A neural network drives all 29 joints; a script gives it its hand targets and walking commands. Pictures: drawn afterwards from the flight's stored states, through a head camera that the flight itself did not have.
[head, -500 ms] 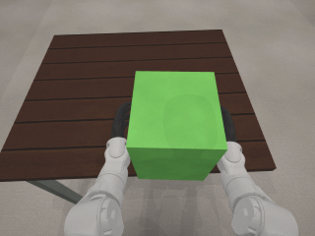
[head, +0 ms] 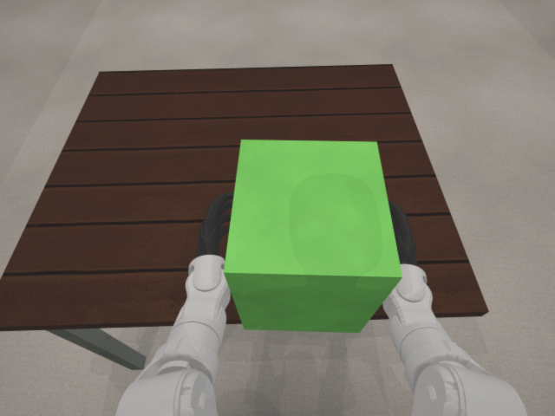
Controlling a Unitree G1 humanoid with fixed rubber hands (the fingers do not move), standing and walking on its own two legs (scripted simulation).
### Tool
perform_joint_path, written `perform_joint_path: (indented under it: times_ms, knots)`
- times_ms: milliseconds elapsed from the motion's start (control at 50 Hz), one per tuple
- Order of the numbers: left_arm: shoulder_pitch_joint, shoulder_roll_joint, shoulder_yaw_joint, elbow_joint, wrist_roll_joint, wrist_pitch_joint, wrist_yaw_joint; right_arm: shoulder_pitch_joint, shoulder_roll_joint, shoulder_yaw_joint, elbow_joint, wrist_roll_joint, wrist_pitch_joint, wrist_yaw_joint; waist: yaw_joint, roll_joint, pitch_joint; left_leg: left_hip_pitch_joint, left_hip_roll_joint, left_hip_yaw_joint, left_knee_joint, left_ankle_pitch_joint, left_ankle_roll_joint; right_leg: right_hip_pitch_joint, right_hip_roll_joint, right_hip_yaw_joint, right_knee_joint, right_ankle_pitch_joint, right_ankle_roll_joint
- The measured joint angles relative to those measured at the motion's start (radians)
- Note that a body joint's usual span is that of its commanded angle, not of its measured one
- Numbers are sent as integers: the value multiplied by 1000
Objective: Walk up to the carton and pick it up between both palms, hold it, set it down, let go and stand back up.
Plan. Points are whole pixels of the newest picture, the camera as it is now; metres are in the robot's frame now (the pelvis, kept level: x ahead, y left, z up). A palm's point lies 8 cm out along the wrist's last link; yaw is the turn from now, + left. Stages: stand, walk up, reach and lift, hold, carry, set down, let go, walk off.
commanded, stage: reach and lift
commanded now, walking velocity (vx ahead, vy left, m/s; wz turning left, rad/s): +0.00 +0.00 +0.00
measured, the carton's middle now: (304, 243) +0.38 -0.02 -0.01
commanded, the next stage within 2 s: none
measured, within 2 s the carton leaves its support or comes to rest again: leaves its support in 0.56 s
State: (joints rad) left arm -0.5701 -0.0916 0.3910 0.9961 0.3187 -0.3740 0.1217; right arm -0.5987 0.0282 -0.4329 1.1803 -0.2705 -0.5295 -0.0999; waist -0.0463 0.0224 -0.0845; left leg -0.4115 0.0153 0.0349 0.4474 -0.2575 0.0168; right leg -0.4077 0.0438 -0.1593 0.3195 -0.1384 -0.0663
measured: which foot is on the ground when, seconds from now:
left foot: down 0.00-1.00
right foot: down 0.00-1.00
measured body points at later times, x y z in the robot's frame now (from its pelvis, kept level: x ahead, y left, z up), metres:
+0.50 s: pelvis -0.01 -0.01 +0.00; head +0.07 +0.00 +0.45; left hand +0.38 +0.12 +0.01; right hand +0.36 -0.17 +0.00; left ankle -0.04 +0.10 -0.74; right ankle +0.00 -0.08 -0.74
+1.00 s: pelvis -0.03 -0.02 +0.00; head +0.04 +0.00 +0.45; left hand +0.38 +0.10 +0.03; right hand +0.35 -0.19 +0.03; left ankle -0.04 +0.10 -0.74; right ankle +0.00 -0.08 -0.74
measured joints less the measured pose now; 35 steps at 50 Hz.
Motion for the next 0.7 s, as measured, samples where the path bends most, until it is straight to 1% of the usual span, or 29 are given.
perform_joint_path:
  times_ms: [100, 400, 460, 520, 620, 700]
  knots:
    - [-1, 5, -6, -7, -6, 5, -1, -5, 4, 0, -5, -8, 5, -6, 0, -2, 1, -3, -2, -3, -12, 11, -3, -4, -1, -3, -8, 7, -3]
    - [-2, 3, 19, -2, 27, -8, -7, -3, 12, -24, -7, -55, -8, -17, 11, -12, -10, -6, -3, -6, -42, 33, -8, -12, -1, -6, -24, 19, -10]
    - [2, 4, 14, -3, 24, -17, -8, -2, 9, -24, 5, -59, -27, -23, 7, -14, -17, -15, -5, -11, -45, 39, -10, -19, -2, -11, -28, 23, -10]
    - [6, 1, 17, -6, 38, -40, -8, 3, 7, -24, 14, -68, -62, -33, 6, -16, -23, -22, -4, -13, -45, 42, -11, -22, -1, -13, -35, 30, -10]
    - [10, -17, 14, -27, 44, -56, -5, 7, -8, -25, 32, -65, -110, -36, 10, -28, -39, -43, -3, -6, -45, 52, -12, -45, 0, -7, -38, 43, -13]
    - [-24, -2, 22, -3, 65, -52, -6, -13, 6, -88, 32, -107, -109, -35, -17, -36, -35, -55, -5, -12, -49, 65, -11, -51, -2, -13, -46, 56, -15]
